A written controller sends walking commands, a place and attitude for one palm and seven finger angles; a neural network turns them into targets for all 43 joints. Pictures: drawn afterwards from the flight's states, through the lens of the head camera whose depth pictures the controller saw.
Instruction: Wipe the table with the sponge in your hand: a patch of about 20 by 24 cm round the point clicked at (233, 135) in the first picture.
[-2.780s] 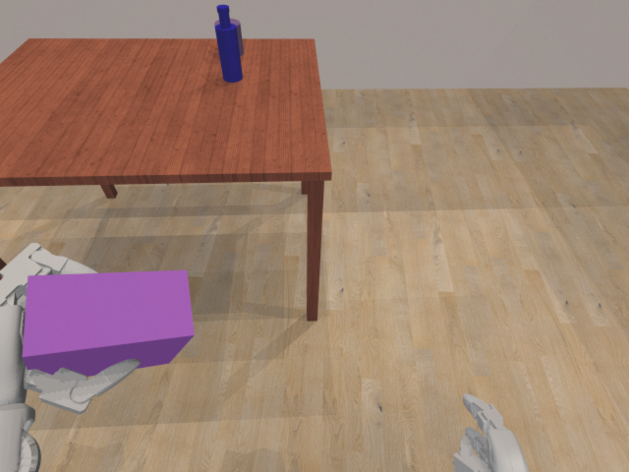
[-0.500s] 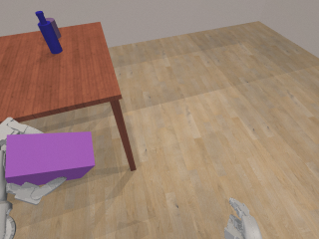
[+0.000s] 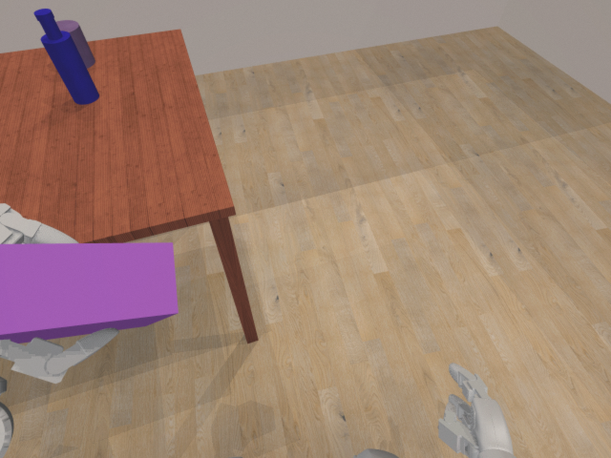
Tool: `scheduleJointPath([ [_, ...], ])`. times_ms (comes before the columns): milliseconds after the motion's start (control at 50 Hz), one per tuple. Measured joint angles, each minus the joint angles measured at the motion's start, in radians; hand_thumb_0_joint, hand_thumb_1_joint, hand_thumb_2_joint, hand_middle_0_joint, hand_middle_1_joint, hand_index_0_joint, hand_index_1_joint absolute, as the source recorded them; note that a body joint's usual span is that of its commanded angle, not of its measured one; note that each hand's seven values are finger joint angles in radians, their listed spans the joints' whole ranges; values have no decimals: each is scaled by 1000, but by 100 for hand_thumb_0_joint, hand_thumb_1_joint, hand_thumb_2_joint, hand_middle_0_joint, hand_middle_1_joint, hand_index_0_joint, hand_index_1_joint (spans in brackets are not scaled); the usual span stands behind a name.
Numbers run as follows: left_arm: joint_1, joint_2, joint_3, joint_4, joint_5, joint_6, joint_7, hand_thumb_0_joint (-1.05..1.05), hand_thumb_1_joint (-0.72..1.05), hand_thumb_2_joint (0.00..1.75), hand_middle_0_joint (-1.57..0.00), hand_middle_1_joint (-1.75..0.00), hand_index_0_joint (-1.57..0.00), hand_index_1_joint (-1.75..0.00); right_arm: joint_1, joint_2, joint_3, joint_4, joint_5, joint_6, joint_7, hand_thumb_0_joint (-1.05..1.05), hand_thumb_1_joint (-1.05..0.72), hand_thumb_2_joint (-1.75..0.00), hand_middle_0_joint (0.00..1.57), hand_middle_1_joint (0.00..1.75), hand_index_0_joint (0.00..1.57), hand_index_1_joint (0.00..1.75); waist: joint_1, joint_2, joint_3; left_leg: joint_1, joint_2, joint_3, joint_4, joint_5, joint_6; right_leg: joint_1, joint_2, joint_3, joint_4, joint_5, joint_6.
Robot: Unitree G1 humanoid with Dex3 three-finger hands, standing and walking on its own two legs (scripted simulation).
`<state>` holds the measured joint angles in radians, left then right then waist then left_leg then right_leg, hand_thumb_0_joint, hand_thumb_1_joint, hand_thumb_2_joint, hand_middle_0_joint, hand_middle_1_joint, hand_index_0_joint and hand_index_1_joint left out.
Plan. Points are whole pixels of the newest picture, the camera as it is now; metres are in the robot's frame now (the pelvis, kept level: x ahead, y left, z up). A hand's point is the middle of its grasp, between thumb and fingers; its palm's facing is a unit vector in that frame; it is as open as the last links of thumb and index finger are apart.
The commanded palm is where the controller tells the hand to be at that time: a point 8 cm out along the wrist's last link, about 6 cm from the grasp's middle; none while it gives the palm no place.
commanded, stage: take the last steps up to it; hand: left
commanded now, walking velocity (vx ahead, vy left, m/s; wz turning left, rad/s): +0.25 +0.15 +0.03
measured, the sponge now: (113, 292) +0.25 +0.20 +0.15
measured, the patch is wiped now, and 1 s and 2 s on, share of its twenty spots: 0.00 0.00 0.00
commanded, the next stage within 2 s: come to a stop and stand still in 0.40 s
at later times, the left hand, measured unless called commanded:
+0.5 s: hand (58, 218) +0.31 +0.27 +0.18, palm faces +0.38 -0.80 -0.46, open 10.7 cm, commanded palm +0.26 +0.32 +0.19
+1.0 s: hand (63, 183) +0.36 +0.28 +0.18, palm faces +0.41 -0.80 -0.45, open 10.7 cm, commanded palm +0.27 +0.30 +0.19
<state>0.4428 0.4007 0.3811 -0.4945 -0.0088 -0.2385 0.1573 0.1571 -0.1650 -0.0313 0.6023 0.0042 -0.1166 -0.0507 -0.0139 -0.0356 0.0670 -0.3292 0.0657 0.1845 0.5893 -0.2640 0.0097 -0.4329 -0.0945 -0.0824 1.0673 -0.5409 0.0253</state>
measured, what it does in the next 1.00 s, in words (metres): walks ahead: right foot, then left foot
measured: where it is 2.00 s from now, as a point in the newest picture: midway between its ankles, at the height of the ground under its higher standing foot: outside the picture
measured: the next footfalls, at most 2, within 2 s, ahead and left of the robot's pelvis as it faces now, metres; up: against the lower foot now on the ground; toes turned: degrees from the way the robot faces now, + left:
right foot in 0.12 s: +0.09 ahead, -0.09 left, +0.00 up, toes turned -10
left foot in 0.48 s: +0.17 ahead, +0.14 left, +0.00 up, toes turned +2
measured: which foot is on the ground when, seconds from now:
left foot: down 0.00-0.12, up 0.14-0.46, down 0.48-1.00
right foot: up 0.00-0.10, down 0.12-0.48, up 0.50-0.76, down 0.78-1.00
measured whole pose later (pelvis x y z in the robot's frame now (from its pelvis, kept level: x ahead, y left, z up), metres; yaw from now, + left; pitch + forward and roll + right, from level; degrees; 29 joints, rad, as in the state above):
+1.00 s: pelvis +0.10 +0.02 +0.01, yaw -2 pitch +0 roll +0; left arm 0.29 0.40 0.43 -0.35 -0.04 -0.19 0.11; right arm 0.20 -0.22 0.00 0.62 0.01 -0.14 0.01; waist 0.02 0.01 0.09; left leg -0.26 0.02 0.06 0.48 -0.22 0.02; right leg -0.26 0.04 -0.09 0.48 -0.22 -0.06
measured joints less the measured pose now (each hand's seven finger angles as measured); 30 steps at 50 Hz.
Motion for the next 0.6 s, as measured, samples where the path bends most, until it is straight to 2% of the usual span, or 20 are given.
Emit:
scheduleJointPath([
  [40, 25, -7, 1, -22, -8, 1, -1, -1, -53, 100, -65, -138, -65, -137, 10, 14, 15, -4, 1, -14, 5, 1, -91, -90, 20, 30, 20, 30, 0, 17, -6, 18, 8, 0, -16, -4, -8, -5, 2, -33, -107, 46, 1],
  [100, 60, -8, -6, -46, -13, -4, -3, -1, -53, 100, -65, -138, -65, -137, 39, 21, 32, -8, 1, -24, 4, 1, -90, -90, 20, 30, 20, 30, 5, 48, -12, 33, 16, -10, 3, -34, -24, 52, 16, -78, -331, 135, 1],
  [120, 65, -3, -7, -49, -12, -6, -5, -1, -53, 100, -65, -138, -65, -137, 50, 20, 35, -9, 2, -22, 2, 1, -90, -90, 20, 30, 20, 30, 7, 56, -15, 28, 17, -16, 35, -56, -28, 79, 20, -85, -399, 189, -15],
  [160, 51, -16, -22, -31, -6, -7, -11, -1, -53, 100, -65, -138, -65, -137, 53, 3, 32, 15, 3, -2, 1, 1, -90, -90, 20, 30, 20, 30, 15, 85, -15, -18, 16, -55, 184, -133, -16, 88, 24, -101, -378, 202, -65],
  [180, 41, -27, -31, -14, -8, -7, -15, -1, -53, 100, -65, -138, -65, -137, 48, -7, 28, 35, 1, 10, 4, 1, -90, -90, 20, 30, 20, 30, 21, 88, -13, -54, -1, -82, 296, -163, -20, 95, 19, -101, -370, 187, -75],
  [220, 31, -52, -37, 24, -10, -9, -20, -1, -53, 100, -65, -138, -65, -137, 39, -27, 26, 67, -3, 34, 8, 1, -90, -90, 20, 30, 20, 30, 27, 86, -10, -125, -27, -115, 487, -158, -32, 122, 9, -97, -393, 176, -76],
  [260, 32, -69, -35, 53, -3, -9, -22, -1, -53, 100, -65, -138, -65, -137, 35, -42, 24, 77, -6, 53, 8, 1, -90, -90, 20, 30, 20, 30, 27, 77, -5, -171, -28, -123, 555, -133, -40, 155, 0, -93, -443, 192, -62],
  [300, 41, -75, -33, 66, 6, -12, -19, -1, -53, 100, -65, -138, -65, -137, 33, -51, 20, 70, -11, 61, 8, 1, -90, -90, 20, 30, 20, 30, 21, 61, 2, -187, -17, -115, 494, -103, -41, 183, -10, -90, -491, 210, -56],
  [340, 53, -73, -35, 57, 13, -13, -14, -1, -53, 100, -65, -138, -65, -137, 34, -59, 13, 51, -16, 61, 8, 1, -91, -90, 20, 30, 20, 30, 15, 40, 11, -173, -6, -94, 359, -75, -39, 206, -24, -87, -525, 220, -47],
  [440, 81, -53, -41, -32, 20, -16, -1, -1, -53, 100, -65, -138, -65, -137, 35, -79, -10, -1, -22, 54, 3, 1, -91, -90, 20, 30, 20, 30, 15, 4, 23, -77, -10, -40, 42, 9, -26, 229, -47, -73, -514, 193, -11],
  [480, 89, -41, -35, -74, 15, -22, 5, -1, -53, 100, -65, -138, -65, -137, 39, -92, -19, -29, -18, 50, -3, 1, -91, -90, 20, 30, 20, 30, 17, 19, 11, -6, -7, -31, -79, 94, -10, 212, -40, -63, -442, 149, 5],
  [520, 48, -5, -17, -68, 9, -35, 9, -1, -53, 100, -65, -138, -65, -137, 20, -66, -34, -30, -9, 42, -8, 1, -91, -90, 20, 30, 20, 30, 14, -9, 13, -23, -19, -21, -18, 74, 6, 150, -42, -10, -266, 42, 1],
  [540, 22, 8, -12, -49, 6, -36, 6, -1, -53, 100, -65, -138, -65, -137, 12, -50, -33, -27, -8, 39, -9, 1, -91, -90, 20, 30, 20, 30, 14, -16, 12, -29, -20, -19, 7, 48, 9, 113, -27, 15, -167, -7, -1],
  [580, -10, 23, 2, -20, 0, -25, 1, -1, -53, 100, -65, -138, -65, -137, 0, -22, -14, -21, -8, 32, -3, 1, -91, -90, 20, 30, 20, 30, 6, -13, 6, -29, -14, -28, 13, 27, 9, 54, 10, 27, -43, -21, 1],
  [600, -14, 24, 9, -16, -4, -17, -1, -1, -53, 100, -65, -138, -65, -137, -2, -8, -2, -20, -8, 29, 3, 1, -91, -90, 20, 30, 20, 30, 2, -9, 3, -24, -9, -33, 2, 31, 5, 37, 23, 24, -32, 0, 3],
])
